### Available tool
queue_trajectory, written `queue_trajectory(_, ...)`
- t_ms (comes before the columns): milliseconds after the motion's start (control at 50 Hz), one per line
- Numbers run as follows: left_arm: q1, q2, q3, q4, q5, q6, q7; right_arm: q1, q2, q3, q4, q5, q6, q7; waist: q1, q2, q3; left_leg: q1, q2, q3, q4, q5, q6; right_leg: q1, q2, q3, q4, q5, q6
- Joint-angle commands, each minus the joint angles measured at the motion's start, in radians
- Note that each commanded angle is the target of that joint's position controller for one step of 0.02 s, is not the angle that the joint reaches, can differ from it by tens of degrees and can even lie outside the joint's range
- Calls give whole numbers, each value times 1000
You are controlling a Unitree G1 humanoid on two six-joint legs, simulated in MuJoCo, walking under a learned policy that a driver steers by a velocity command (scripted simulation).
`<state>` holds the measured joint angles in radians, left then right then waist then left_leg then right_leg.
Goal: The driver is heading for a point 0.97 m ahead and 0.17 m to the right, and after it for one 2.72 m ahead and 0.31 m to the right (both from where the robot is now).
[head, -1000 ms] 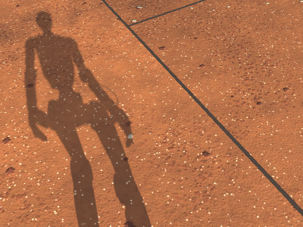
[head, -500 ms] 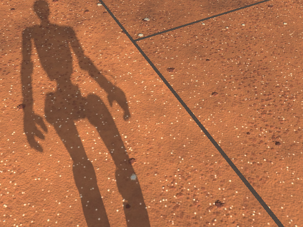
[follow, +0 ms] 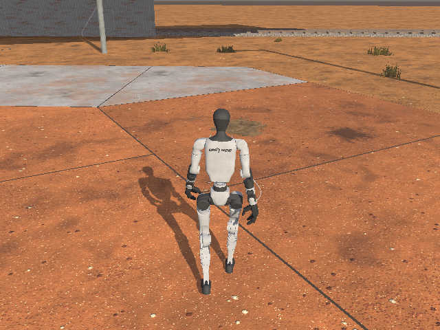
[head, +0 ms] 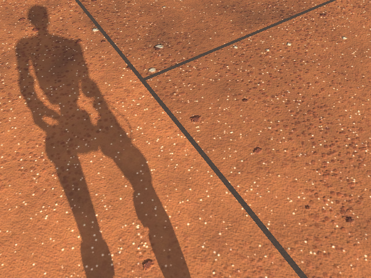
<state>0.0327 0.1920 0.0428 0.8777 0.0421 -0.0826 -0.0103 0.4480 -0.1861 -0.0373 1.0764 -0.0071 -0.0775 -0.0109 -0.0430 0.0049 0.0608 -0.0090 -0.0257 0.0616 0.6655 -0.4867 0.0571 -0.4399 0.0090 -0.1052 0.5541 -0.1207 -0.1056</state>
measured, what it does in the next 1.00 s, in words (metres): walks ahead: left foot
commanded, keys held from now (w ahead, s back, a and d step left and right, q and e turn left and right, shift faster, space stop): w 0.70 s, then no key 0.08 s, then e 0.22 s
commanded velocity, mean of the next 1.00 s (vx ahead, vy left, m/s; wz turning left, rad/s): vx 0.43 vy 0.00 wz -0.05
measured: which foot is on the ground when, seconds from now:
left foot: up 0.00-0.50, down 0.52-1.00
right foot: down 0.00-0.52, up 0.54-1.00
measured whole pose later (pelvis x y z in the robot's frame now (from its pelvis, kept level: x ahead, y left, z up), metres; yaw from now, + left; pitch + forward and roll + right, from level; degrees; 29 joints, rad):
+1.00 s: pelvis +0.50 +0.02 +0.01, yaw -4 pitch -1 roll +1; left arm 0.13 0.18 0.03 0.94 0.03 -0.04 0.00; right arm 0.35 -0.17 -0.03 1.04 -0.02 -0.07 -0.04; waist -0.03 -0.03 0.07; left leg 0.00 -0.06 0.16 0.35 -0.34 0.07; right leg -0.47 -0.01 -0.08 0.62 -0.12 -0.08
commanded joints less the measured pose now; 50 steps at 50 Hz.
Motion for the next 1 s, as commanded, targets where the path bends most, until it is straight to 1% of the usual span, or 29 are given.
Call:
queue_trajectory(20, 350, 228, 69, 68, -24, 13, 5, 22, -127, -29, -77, 2, -6, 4, 115, -85, -239, -611, 15, -126, 663, 21, 45, 655, -387, 681, -280, -186, -198)
queue_trajectory(40, 255, 161, 50, 50, -31, 11, 1, -52, -118, -29, -102, -3, -12, 10, 89, -51, -111, -619, 53, -117, 618, 118, 46, 497, -352, 537, -316, -166, -165)
queue_trajectory(60, 212, 114, 36, 49, -27, 5, -1, -77, -98, -27, -105, -4, -12, 13, 61, -29, -56, -582, 87, -111, 558, 177, 44, 395, -302, 440, -356, -100, -130)
queue_trajectory(80, 209, 89, 27, 61, -30, -1, 3, -73, -87, -28, -102, -19, -2, 17, 36, -46, -29, -539, 105, -106, 513, 201, 34, 326, -262, 365, -376, -29, -104)
queue_trajectory(100, 220, 68, 19, 75, -32, -7, 6, -49, -67, -24, -95, -28, 12, 24, 15, -63, -31, -495, 116, -101, 481, 215, 21, 286, -234, 309, -393, 9, -88)
queue_trajectory(140, 281, 88, 21, 102, -33, -22, 10, -62, -57, -25, -100, -32, 28, 34, 6, -59, -31, -498, 119, -79, 452, 235, 2, 277, -219, 263, -407, 109, -96)
queue_trajectory(180, 318, 116, 25, 114, -34, -28, 11, -136, -63, -25, -127, -32, 39, 38, 9, -55, -7, -567, 136, -63, 401, 291, -17, 287, -211, 229, -434, 127, -102)
queue_trajectory(240, 374, 112, 20, 127, -34, -25, 11, -272, -74, -24, -173, -26, 43, 41, 39, -55, 25, -657, 150, -41, 276, 388, -41, 331, -194, 196, -455, 174, -97)
queue_trajectory(280, 402, 109, 16, 133, -34, -24, 11, -345, -67, -17, -199, -20, 40, 42, 56, -55, 33, -658, 140, -23, 168, 440, -47, 356, -181, 169, -452, 225, -88)
queue_trajectory(340, 455, 113, 13, 150, -32, -25, 14, -434, -56, -7, -228, -15, 36, 42, 84, -65, 37, -637, 113, 6, 37, 489, -39, 417, -182, 142, -440, 301, -82)
queue_trajectory(420, 495, 122, 14, 173, -20, -18, 25, -505, -72, -6, -264, -15, 26, 39, 96, -73, 52, -638, 88, 14, -62, 441, -1, 544, -225, 139, -389, 406, -90)
queue_trajectory(460, 470, 135, 18, 175, -16, -15, 31, -475, -84, -11, -264, -15, 17, 35, 67, -77, 39, -567, 61, 24, -105, 369, 31, 577, -239, 124, -322, 561, -77)
queue_trajectory(480, 451, 145, 21, 173, -14, -14, 33, -416, -95, -18, -247, -15, 12, 29, 38, -85, 8, -478, 31, 37, -124, 328, 50, 577, -237, 112, -248, 699, -65)
queue_trajectory(500, 436, 152, 23, 173, -14, -11, 32, -299, -111, -29, -209, -17, 6, 22, -11, -81, -52, -343, -3, 50, -162, 320, 72, 568, -221, 97, -112, 789, -52)
queue_trajectory(520, 420, 146, 20, 166, -20, -8, 29, -123, -139, -44, -151, -29, -5, 12, -82, -47, -145, -111, 8, 32, -209, 370, 101, 471, -180, 64, 90, 710, -31)
queue_trajectory(540, 439, 94, 4, 129, -45, -10, 22, 43, -232, -69, -121, -56, -11, 0, -116, 72, -278, 185, 247, -252, -224, 288, 172, 204, -107, 17, 413, 350, 0)
queue_trajectory(560, 540, 42, 0, 129, -63, -8, 14, 54, -296, -85, -117, -49, -2, 10, -61, 247, -365, 343, 470, -708, -355, 292, 296, -89, 80, 43, 723, -424, 24)
queue_trajectory(580, 445, 123, 23, 124, -37, -1, 18, -49, -246, -76, -130, -12, 8, 17, -37, 86, -261, 238, 410, -662, -387, 198, 259, -167, 12, 169, 778, -358, 4)
queue_trajectory(600, 367, 116, 23, 98, -33, -7, 12, -148, -180, -57, -147, -5, 7, 19, -7, 50, -122, 83, 377, -510, -418, 207, 226, -188, -30, 162, 740, -262, 3)
queue_trajectory(620, 335, 98, 21, 93, -31, -8, 9, -193, -128, -42, -150, -9, 0, 22, 19, 19, -64, -23, 327, -412, -458, 275, 191, -156, -65, 157, 680, -200, 4)
queue_trajectory(660, 359, 68, 19, 103, -8, 15, -2, -195, -77, -24, -125, -5, -11, 15, 68, 52, -35, -137, 254, -277, -498, 383, 143, -67, -97, 147, 597, -159, 26)
queue_trajectory(700, 352, 55, 18, 99, -4, 33, -12, -137, -95, -25, -99, -3, -27, 12, 79, 50, -39, -150, 239, -229, -514, 477, 148, -60, -99, 126, 564, -139, 45)
queue_trajectory(740, 303, 55, 18, 85, -4, 45, -11, -106, -119, -26, -86, -2, -34, 9, 86, 36, -7, -156, 234, -168, -510, 708, 153, -100, -102, 102, 514, -103, 70)
queue_trajectory(780, 248, 52, 14, 67, -8, 49, -5, -78, -118, -19, -75, -4, -33, 9, 82, 44, -2, -143, 213, -97, -476, 957, 141, -116, -98, 77, 430, -56, 89)
queue_trajectory(800, 226, 47, 10, 62, -15, 49, -4, -76, -117, -16, -74, -6, -31, 8, 80, 55, -8, -137, 198, -54, -463, 1016, 126, -105, -88, 66, 372, -28, 91)
queue_trajectory(860, 145, 31, -6, 45, -29, 47, 0, -57, -111, -7, -66, -9, -25, 0, 48, 85, -17, -117, 181, 25, -445, 1066, 88, -37, -52, 39, 199, 69, 75)
queue_trajectory(920, 107, 49, -8, 28, -23, 45, 7, -44, -117, -8, -60, -8, -13, -18, 34, 95, -27, -33, 210, 46, -386, 1081, 87, -24, -30, 26, 122, 79, 51)
queue_trajectory(960, 120, 67, -2, 22, -15, 40, 9, -52, -128, -15, -61, -9, -1, -32, 41, 96, -33, 11, 238, 45, -303, 1120, 93, -5, -14, 18, 86, 2, 28)
queue_trajectory(1000, 201, 84, 11, 39, -12, 30, 12, -68, -147, -26, -67, -5, 11, -43, 68, 88, -61, 40, 246, 42, -144, 1166, 85, 63, 23, 4, 12, -57, -4)
Keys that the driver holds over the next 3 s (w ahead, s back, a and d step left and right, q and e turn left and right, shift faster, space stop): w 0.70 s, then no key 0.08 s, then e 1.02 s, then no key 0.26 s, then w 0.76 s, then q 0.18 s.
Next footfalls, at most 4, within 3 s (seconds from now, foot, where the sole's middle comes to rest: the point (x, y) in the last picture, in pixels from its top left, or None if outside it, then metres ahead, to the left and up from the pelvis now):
0.52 left None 0.45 0.10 -0.76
1.04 right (206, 224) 0.65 -0.06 -0.76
1.58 left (155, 234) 0.62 0.13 -0.76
2.04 right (208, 265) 0.50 -0.05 -0.76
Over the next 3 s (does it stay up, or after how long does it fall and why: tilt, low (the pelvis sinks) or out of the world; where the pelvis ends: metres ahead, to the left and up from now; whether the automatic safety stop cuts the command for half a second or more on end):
stays up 0.83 -0.12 0.01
